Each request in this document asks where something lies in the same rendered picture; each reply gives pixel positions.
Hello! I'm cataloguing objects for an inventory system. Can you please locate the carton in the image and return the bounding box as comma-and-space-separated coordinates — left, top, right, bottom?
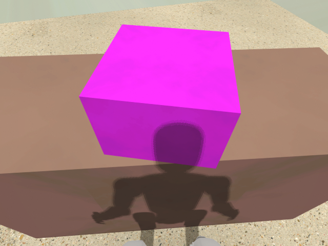
79, 25, 241, 169

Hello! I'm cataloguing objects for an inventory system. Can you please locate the pedestal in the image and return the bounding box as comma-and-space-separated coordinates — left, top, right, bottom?
0, 47, 328, 238

